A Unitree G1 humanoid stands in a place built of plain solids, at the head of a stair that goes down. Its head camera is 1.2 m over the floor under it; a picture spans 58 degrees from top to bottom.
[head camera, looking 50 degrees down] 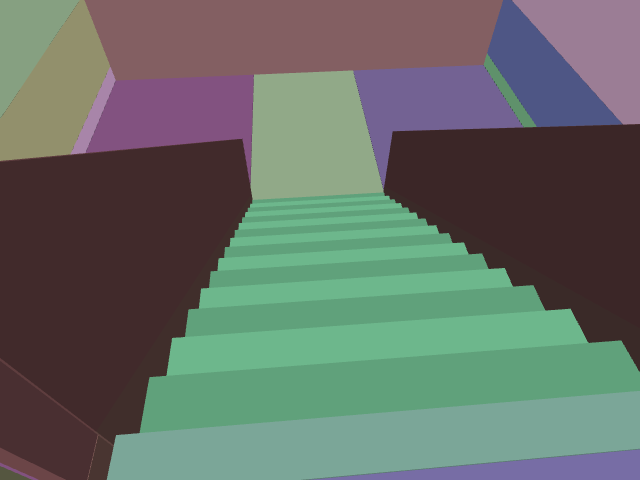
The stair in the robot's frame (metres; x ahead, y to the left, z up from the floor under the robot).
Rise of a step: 0.16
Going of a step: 0.23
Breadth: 1.60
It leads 5 degrees to the left of straight ahead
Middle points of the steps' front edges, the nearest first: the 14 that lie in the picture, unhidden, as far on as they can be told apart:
0.41 -0.26 0.00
0.63 -0.24 -0.16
0.85 -0.22 -0.33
1.08 -0.20 -0.49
1.30 -0.19 -0.66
1.53 -0.17 -0.82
1.75 -0.15 -0.99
1.98 -0.13 -1.15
2.20 -0.11 -1.32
2.43 -0.09 -1.48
2.65 -0.08 -1.64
2.87 -0.06 -1.81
3.10 -0.04 -1.97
3.32 -0.02 -2.14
